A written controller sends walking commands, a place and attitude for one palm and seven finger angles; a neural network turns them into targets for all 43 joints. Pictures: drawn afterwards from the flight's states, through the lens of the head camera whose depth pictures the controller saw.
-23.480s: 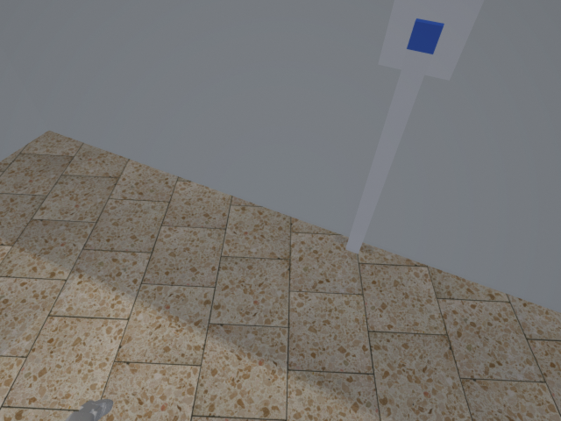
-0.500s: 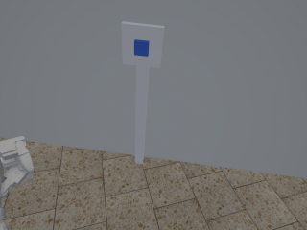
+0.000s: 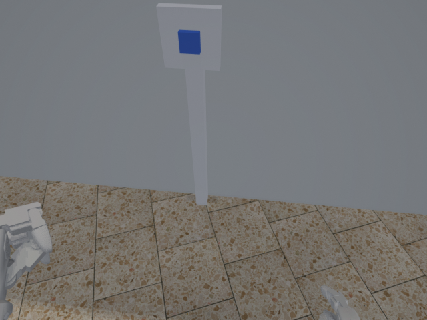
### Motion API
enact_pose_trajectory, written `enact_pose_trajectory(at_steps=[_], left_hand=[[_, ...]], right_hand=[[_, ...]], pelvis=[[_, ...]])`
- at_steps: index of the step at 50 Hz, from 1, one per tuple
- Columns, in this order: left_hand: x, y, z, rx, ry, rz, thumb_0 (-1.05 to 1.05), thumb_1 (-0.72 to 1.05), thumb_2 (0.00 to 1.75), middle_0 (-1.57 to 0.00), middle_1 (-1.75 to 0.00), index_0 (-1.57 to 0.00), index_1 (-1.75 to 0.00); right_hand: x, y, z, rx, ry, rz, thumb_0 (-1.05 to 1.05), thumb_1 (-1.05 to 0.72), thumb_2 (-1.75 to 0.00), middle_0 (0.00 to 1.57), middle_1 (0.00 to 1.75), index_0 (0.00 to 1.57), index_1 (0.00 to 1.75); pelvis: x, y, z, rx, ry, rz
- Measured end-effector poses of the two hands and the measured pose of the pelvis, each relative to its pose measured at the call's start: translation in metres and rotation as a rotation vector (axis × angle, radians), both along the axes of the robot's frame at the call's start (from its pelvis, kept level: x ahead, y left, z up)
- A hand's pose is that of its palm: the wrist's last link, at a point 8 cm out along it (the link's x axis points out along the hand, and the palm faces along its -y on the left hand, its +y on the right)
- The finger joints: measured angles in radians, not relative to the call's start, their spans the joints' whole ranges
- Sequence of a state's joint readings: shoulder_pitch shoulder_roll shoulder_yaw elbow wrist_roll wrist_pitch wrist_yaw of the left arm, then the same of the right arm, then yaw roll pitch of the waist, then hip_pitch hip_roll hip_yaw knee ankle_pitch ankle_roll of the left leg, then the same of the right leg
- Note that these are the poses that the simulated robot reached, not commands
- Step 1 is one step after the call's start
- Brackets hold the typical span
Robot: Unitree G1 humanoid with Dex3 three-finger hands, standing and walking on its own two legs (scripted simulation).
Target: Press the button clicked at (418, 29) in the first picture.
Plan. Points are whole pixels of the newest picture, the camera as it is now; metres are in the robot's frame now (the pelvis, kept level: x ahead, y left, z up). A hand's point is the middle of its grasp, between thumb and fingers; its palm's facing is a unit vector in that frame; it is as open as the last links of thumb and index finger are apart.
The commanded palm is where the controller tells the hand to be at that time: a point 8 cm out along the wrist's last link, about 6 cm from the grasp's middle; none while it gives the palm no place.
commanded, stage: stop stepping back and stand still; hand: left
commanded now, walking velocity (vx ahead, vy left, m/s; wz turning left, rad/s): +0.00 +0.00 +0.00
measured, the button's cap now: (189, 41) +0.82 +0.13 +0.16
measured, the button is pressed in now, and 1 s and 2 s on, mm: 0 0 0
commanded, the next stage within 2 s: let the arm hang, fingers relaxed in 0.64 s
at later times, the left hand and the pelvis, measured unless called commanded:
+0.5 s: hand (39, 224) +0.21 +0.26 +0.15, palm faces +0.32 -0.83 -0.46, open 3.1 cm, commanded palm +0.15 +0.31 +0.17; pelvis +0.02 +0.03 +0.00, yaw -1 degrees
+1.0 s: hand out of the picture +0.10 +0.24 -0.15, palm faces -0.07 -0.96 -0.29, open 3.2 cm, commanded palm none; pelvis -0.01 +0.04 -0.01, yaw +0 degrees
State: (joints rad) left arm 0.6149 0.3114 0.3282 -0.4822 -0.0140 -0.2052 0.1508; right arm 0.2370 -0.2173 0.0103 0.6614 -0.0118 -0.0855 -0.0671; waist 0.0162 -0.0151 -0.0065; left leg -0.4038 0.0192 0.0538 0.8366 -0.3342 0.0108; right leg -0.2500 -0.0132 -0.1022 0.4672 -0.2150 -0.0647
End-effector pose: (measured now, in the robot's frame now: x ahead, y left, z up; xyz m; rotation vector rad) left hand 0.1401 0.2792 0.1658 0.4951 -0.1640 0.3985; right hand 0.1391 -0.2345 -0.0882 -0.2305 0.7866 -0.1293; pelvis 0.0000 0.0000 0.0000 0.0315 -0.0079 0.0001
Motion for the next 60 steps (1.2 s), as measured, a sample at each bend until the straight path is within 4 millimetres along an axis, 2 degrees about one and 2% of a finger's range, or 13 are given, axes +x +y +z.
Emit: enact_pose_trajectory(at_steps=[6,10,15,20,25,30,37,39,43,46,49,53,60], left_hand=[[0.015,-0.001,0.017,0.040,-0.114,-0.096,0.02,0.89,0.90,-1.31,-1.50,-1.31,-1.50],[0.025,0.009,0.025,0.100,-0.116,-0.114,0.02,0.89,0.90,-1.31,-1.50,-1.31,-1.50],[0.033,0.020,0.016,0.094,-0.037,-0.099,0.01,0.89,0.90,-1.31,-1.50,-1.31,-1.50],[0.032,0.021,0.002,0.037,0.021,-0.101,0.02,0.89,0.90,-1.31,-1.50,-1.31,-1.50],[0.029,0.024,0.007,0.039,0.002,-0.106,0.02,0.89,0.90,-1.31,-1.50,-1.31,-1.50],[0.027,0.031,0.015,0.058,-0.031,-0.094,0.02,0.89,0.90,-1.31,-1.50,-1.31,-1.50],[0.025,0.037,0.005,0.024,-0.004,-0.077,0.02,0.89,0.90,-1.31,-1.50,-1.31,-1.50],[0.032,0.041,-0.023,0.021,0.097,-0.103,0.01,0.90,0.90,-1.31,-1.50,-1.31,-1.50],[0.034,0.054,-0.141,-0.123,0.593,-0.036,0.00,0.90,0.90,-1.27,-1.47,-1.27,-1.47],[0.003,0.043,-0.217,-0.228,0.925,0.003,0.01,0.91,0.90,-1.20,-1.40,-1.20,-1.41],[-0.038,0.020,-0.268,-0.335,1.145,0.013,0.01,0.91,0.90,-1.12,-1.32,-1.12,-1.32],[-0.090,-0.010,-0.307,-0.451,1.340,0.033,0.02,0.91,0.90,-0.99,-1.19,-0.99,-1.18],[-0.141,0.000,-0.311,-0.510,1.452,0.171,0.01,0.91,0.90,-0.75,-0.93,-0.74,-0.93]], right_hand=[[0.018,-0.006,0.012,-0.081,-0.055,-0.014,0.01,-0.90,-0.89,0.21,0.30,0.20,0.30],[0.031,0.005,0.018,-0.045,-0.088,-0.031,0.01,-0.90,-0.89,0.20,0.30,0.20,0.30],[0.040,0.025,0.016,0.013,-0.103,-0.018,0.01,-0.90,-0.89,0.20,0.30,0.20,0.30],[0.039,0.041,0.011,0.030,-0.070,0.005,0.01,-0.90,-0.89,0.21,0.30,0.20,0.30],[0.036,0.049,0.010,0.022,-0.047,0.021,0.01,-0.90,-0.89,0.21,0.30,0.20,0.30],[0.035,0.051,0.011,0.020,-0.056,0.017,0.01,-0.90,-0.89,0.21,0.30,0.20,0.30],[0.031,0.047,0.015,0.007,-0.070,0.001,0.01,-0.90,-0.89,0.21,0.30,0.20,0.30],[0.030,0.043,0.006,0.019,-0.053,0.044,0.01,-0.90,-0.89,0.21,0.30,0.20,0.30],[0.018,0.027,-0.022,0.023,0.053,0.054,0.01,-0.90,-0.89,0.21,0.30,0.20,0.30],[-0.004,0.016,-0.033,0.013,0.125,0.019,0.01,-0.90,-0.89,0.21,0.30,0.20,0.30],[-0.037,0.006,-0.037,-0.011,0.234,-0.011,0.01,-0.90,-0.89,0.21,0.30,0.20,0.30],[-0.087,-0.001,-0.038,-0.040,0.410,-0.048,0.01,-0.90,-0.89,0.20,0.30,0.20,0.30],[-0.145,0.004,-0.045,-0.017,0.610,-0.092,0.01,-0.90,-0.89,0.20,0.30,0.20,0.30]], pelvis=[[0.009,0.011,-0.007,-0.038,-0.008,0.007],[0.014,0.015,-0.005,-0.030,-0.007,-0.006],[0.016,0.021,-0.004,-0.038,0.005,-0.013],[0.018,0.027,-0.003,-0.040,0.010,-0.016],[0.019,0.032,-0.002,-0.040,0.006,-0.012],[0.017,0.036,-0.001,-0.041,0.001,-0.014],[0.012,0.039,0.000,-0.044,0.002,-0.016],[0.009,0.042,-0.003,-0.046,0.016,0.001],[-0.001,0.047,-0.011,-0.037,0.024,0.002],[-0.006,0.045,-0.013,-0.030,0.016,-0.005],[-0.009,0.040,-0.013,-0.025,0.006,-0.003],[-0.011,0.033,-0.009,-0.030,-0.004,0.003],[-0.010,0.027,-0.004,-0.042,-0.012,0.014]])
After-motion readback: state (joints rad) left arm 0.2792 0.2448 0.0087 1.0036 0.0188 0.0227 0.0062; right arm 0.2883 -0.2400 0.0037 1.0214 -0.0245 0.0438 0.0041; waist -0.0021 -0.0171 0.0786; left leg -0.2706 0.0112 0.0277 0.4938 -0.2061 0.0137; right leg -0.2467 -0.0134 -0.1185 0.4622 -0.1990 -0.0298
